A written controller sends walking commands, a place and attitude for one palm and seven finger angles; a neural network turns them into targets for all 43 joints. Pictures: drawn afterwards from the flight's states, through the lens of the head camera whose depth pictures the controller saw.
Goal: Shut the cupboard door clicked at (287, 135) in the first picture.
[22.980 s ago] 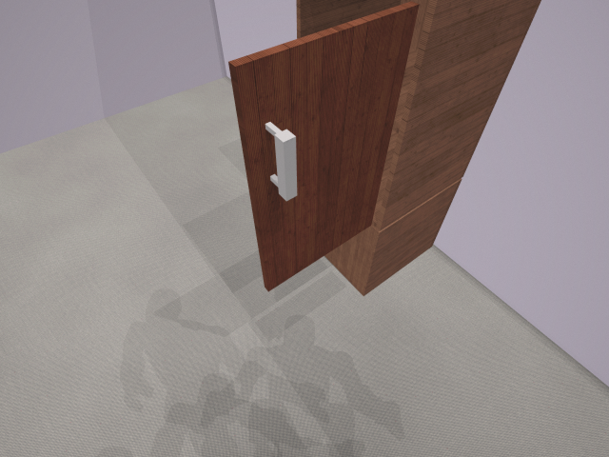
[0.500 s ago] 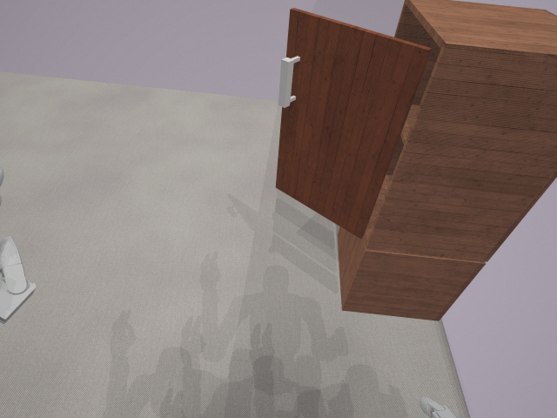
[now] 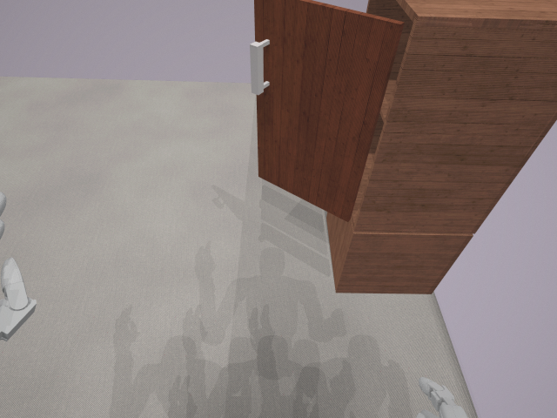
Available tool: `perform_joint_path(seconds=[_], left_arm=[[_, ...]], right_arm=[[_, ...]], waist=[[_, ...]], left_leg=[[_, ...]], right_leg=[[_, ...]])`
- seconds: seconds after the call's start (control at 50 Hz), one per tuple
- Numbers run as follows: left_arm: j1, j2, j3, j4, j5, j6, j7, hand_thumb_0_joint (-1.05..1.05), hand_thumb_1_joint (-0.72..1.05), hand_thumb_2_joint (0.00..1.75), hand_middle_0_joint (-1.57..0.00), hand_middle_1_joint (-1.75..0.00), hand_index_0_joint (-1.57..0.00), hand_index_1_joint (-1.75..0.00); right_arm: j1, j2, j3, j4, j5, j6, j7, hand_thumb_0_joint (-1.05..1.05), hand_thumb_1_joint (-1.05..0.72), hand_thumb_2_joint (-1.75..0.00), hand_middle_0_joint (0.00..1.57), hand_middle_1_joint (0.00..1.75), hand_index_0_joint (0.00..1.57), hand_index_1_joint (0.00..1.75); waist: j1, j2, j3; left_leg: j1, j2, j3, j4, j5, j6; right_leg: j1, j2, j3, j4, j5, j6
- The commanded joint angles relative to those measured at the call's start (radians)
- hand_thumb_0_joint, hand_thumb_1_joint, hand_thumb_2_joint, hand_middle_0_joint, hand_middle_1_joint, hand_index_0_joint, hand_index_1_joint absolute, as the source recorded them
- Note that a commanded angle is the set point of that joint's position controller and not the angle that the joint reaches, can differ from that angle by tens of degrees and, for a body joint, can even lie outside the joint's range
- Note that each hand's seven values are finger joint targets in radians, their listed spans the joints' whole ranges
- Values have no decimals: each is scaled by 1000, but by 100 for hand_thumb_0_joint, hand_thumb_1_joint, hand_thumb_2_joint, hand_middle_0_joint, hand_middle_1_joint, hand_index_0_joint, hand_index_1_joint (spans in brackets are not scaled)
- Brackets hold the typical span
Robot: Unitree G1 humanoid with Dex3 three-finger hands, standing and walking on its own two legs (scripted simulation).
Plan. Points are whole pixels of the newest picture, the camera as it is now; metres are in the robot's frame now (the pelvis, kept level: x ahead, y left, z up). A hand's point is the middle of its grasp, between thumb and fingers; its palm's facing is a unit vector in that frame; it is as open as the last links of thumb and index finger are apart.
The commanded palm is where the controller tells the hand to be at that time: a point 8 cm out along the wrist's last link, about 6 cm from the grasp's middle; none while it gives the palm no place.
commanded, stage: stop stepping back and stand still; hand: left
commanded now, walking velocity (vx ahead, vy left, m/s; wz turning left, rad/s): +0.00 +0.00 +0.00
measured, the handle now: (261, 66) +0.92 +0.08 +0.08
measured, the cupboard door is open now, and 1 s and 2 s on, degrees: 55 55 55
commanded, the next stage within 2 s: let the arm hang, fingers relaxed in 0.16 s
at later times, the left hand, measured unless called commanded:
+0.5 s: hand out of the picture +0.11 +0.22 -0.13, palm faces -0.02 -0.96 -0.27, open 7.4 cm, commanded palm none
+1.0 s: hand out of the picture -0.05 +0.22 -0.16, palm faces +0.03 -0.97 -0.23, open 7.4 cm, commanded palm none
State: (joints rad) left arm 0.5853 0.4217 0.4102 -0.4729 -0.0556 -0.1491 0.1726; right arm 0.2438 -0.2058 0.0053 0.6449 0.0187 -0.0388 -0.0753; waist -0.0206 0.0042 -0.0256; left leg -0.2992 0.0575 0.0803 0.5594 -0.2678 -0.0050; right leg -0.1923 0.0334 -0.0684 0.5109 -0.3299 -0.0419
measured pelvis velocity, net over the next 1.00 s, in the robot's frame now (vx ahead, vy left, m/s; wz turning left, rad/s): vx -0.02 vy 0.03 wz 0.01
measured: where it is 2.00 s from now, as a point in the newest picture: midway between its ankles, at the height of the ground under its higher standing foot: outside the picture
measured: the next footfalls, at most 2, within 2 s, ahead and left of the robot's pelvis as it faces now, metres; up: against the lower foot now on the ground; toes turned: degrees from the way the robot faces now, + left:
none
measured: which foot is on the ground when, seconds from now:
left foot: down 0.00-1.00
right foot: down 0.00-1.00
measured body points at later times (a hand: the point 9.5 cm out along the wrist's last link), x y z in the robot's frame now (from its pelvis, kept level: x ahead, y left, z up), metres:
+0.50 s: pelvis -0.02 +0.02 +0.00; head -0.01 +0.01 +0.45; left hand +0.11 +0.27 -0.11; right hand +0.12 -0.23 -0.13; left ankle +0.02 +0.12 -0.73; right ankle -0.04 -0.09 -0.73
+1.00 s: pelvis -0.02 +0.03 +0.01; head -0.01 +0.02 +0.46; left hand -0.05 +0.27 -0.14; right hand -0.03 -0.19 -0.15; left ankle +0.02 +0.12 -0.73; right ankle -0.04 -0.09 -0.73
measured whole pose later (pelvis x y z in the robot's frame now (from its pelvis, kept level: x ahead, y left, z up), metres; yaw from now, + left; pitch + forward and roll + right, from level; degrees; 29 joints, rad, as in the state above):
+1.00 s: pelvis -0.02 +0.03 +0.01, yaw +0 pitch -2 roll +0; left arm 0.32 0.18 0.01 1.16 0.01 0.01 0.03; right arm 0.29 -0.16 0.00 1.13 -0.01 0.01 -0.03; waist 0.00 0.02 0.04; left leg -0.20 0.00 0.10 0.40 -0.17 0.04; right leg -0.12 -0.02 -0.06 0.40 -0.25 0.00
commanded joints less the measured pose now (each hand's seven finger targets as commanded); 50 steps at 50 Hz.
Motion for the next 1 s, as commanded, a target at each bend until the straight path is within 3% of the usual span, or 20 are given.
perform_joint_path(seconds=[0.0,0.06,0.1,0.22,0.24,0.26,0.28,0.3,0.34,0.38,0.4,0.44,0.48,0.52,0.58,0.7,0.76,0.84,0.98], left_arm=[[-85,206,140,-213,10,-70,27,0,90,90,-20,-30,-20,-30],[-74,187,127,-215,11,-80,28,0,90,90,-20,-30,-20,-30],[-49,208,154,-213,10,-85,29,0,90,90,-20,-30,-20,-30],[-19,173,135,-158,3,-82,23,0,90,90,-20,-30,-20,-30],[-144,11,-315,530,75,72,-129,0,90,90,-20,-30,-20,-30],[-159,-16,-300,551,64,144,-156,0,90,90,-20,-30,-20,-30],[-187,-42,-314,595,70,150,-166,0,90,90,-20,-30,-20,-30],[-230,-36,-321,652,75,148,-172,0,90,90,-20,-30,-20,-30],[-291,-17,-337,763,74,144,-174,0,90,90,-20,-30,-20,-30],[-338,-14,-353,888,74,145,-168,0,90,90,-20,-30,-20,-30],[-350,-18,-363,953,74,149,-163,0,90,90,-20,-30,-20,-30],[-351,-50,-382,1071,68,161,-155,0,90,90,-20,-30,-20,-30],[-337,-60,-385,1184,70,162,-153,0,90,90,-20,-30,-20,-30],[-319,-69,-384,1281,69,154,-151,0,90,90,-20,-30,-20,-30],[-290,-109,-373,1381,70,148,-149,0,90,90,-20,-30,-20,-30],[-264,-114,-383,1517,66,138,-148,0,90,90,-20,-30,-20,-30],[-250,-128,-387,1560,66,140,-146,0,90,90,-20,-30,-20,-30],[-234,-133,-386,1590,66,139,-143,0,90,90,-20,-30,-20,-30],[-225,-145,-387,1606,68,140,-139,0,90,90,-20,-30,-20,-30]], right_arm=[[-110,-108,-35,-169,-1,-56,-15,0,-90,-90,20,30,20,30],[-101,-109,-36,-174,-1,-60,-14,0,-90,-90,20,30,20,30],[-105,-112,-40,-176,0,-61,-15,0,-90,-90,20,30,20,30],[-96,-106,-36,-179,0,-53,-10,0,-90,-90,20,30,20,30],[-195,-294,-69,-27,3,-108,85,0,-90,-90,20,30,20,30],[-123,-255,-79,-24,-2,-61,84,0,-90,-90,20,30,20,30],[-94,-239,-68,-8,-15,-45,81,0,-90,-90,20,30,20,30],[-89,-238,-61,0,-21,-30,80,0,-90,-90,20,30,20,30],[-103,-236,-45,12,-27,-6,77,0,-90,-90,20,30,20,30],[-95,-230,-38,41,-35,13,76,0,-90,-90,20,30,20,30],[-90,-220,-32,63,-39,23,76,0,-90,-90,20,30,20,30],[-85,-188,-15,109,-44,38,74,0,-90,-90,20,30,20,30],[-86,-173,-11,157,-47,45,72,0,-90,-90,20,30,20,30],[-73,-147,-11,208,-45,47,67,0,-90,-90,20,30,20,30],[-39,-110,-17,274,-46,48,57,0,-90,-90,20,30,20,30],[32,-106,-27,372,-33,44,46,0,-90,-90,20,30,20,30],[55,-99,-28,407,-32,44,42,0,-90,-90,20,30,20,30],[78,-93,-29,434,-32,41,40,0,-90,-90,20,30,20,30],[81,-80,-28,456,-32,38,40,0,-90,-90,20,30,20,30]], waist=[[1,44,-89],[5,65,-81],[8,76,-82],[4,32,-65],[-16,54,9],[-7,61,-58],[6,32,-45],[12,-46,-31],[14,-163,-19],[5,-195,-17],[4,-167,-17],[10,-49,-11],[16,35,-9],[16,54,-15],[15,143,-6],[11,42,33],[9,22,83],[10,-23,80],[14,-23,123]], left_leg=[[57,53,-69,-49,283,18],[47,52,-79,-70,268,19],[48,54,-81,-76,260,20],[32,47,-77,-76,200,18],[-1,73,-70,54,370,19],[40,76,-79,7,309,18],[0,86,-102,-11,241,34],[-20,90,-126,-23,235,47],[-17,72,-140,-21,208,53],[26,53,-144,-26,235,49],[49,52,-143,-43,259,44],[46,59,-157,-112,239,45],[45,55,-157,-166,148,42],[62,47,-142,-174,118,35],[76,44,-135,-199,58,33],[115,61,-137,-216,99,39],[102,64,-140,-248,40,42],[108,65,-137,-262,33,47],[104,60,-128,-275,42,46]], right_leg=[[23,-140,140,-74,460,18],[29,-127,133,-77,390,17],[28,-126,135,-86,376,19],[13,-133,154,-120,330,16],[-88,-200,47,8,502,4],[-92,-179,98,-15,416,1],[-104,-156,73,-6,279,4],[-103,-135,67,2,220,3],[-103,-151,92,-30,194,-10],[-106,-166,113,-48,196,-25],[-104,-162,111,-44,188,-24],[-64,-139,106,-54,117,0],[-26,-126,112,-87,68,7],[-4,-135,118,-123,81,1],[8,-136,114,-165,86,-11],[4,-137,101,-208,112,-12],[-16,-133,101,-218,76,-9],[-10,-131,96,-211,72,-7],[-29,-136,96,-212,74,0]])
